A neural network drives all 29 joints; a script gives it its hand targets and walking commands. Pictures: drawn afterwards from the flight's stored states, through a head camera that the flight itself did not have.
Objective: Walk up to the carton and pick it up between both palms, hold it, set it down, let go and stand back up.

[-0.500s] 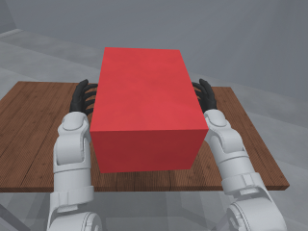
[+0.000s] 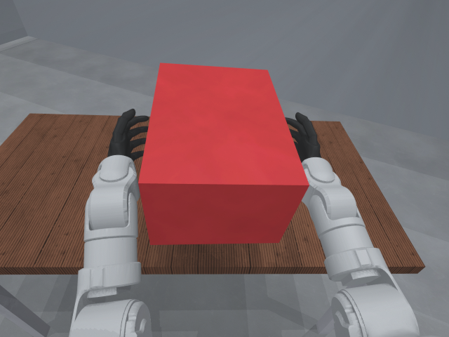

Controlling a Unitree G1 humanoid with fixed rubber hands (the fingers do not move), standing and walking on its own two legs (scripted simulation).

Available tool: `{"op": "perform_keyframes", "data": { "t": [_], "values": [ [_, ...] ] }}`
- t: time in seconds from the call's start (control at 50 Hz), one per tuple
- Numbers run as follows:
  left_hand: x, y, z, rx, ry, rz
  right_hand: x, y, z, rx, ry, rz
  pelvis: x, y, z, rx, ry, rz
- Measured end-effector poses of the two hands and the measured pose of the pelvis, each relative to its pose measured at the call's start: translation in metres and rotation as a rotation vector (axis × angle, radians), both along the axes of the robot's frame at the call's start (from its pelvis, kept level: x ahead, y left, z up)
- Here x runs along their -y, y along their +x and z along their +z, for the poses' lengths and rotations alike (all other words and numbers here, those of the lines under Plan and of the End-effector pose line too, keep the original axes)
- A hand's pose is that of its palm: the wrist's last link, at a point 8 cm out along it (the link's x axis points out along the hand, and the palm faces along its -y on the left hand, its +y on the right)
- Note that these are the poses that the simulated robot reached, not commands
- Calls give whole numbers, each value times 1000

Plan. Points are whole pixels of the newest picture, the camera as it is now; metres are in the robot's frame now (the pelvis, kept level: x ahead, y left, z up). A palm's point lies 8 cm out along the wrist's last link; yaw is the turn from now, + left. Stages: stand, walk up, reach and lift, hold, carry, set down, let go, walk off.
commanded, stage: hold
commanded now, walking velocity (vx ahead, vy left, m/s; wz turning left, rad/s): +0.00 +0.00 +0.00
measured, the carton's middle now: (215, 147) +0.41 +0.00 +0.15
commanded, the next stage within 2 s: set down in 0.18 s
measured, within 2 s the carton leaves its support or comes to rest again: neither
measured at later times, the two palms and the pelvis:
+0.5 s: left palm (115, 154) +0.35 +0.17 +0.19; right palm (305, 160) +0.35 -0.15 +0.17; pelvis +0.00 +0.00 +0.00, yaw +1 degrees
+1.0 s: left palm (147, 162) +0.39 +0.13 +0.13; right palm (312, 168) +0.38 -0.18 +0.12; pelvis +0.01 -0.01 +0.00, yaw -1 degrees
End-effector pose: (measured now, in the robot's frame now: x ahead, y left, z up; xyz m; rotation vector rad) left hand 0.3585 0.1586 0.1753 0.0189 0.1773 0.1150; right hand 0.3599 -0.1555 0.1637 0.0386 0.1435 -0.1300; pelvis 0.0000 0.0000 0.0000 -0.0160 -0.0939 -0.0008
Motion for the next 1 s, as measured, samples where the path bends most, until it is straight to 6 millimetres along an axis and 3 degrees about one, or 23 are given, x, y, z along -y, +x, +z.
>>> {"op": "perform_keyframes", "data": {
  "t": [0.26,0.48,0.56,0.7,0.78,1.0],
  "values": [
    [-6,-5,-2,5,-10,13,-5,2,9,6,-26,18,5,7,0,30,0,12],
    [-8,-10,14,96,13,-6,-7,-10,6,100,9,-10,-1,3,-2,70,2,17],
    [-3,-5,5,82,44,-33,-3,-11,-10,89,-24,-22,-4,-1,-1,76,7,12],
    [7,4,-36,2,63,-68,6,-15,-60,12,-50,-42,-5,-4,0,43,8,5],
    [15,8,-54,-1,33,-65,13,-13,-73,12,-56,-53,-4,-4,0,-5,4,1],
    [29,34,-44,51,34,-45,29,19,-45,68,-92,-41,6,13,1,-65,4,-16]
  ]
}}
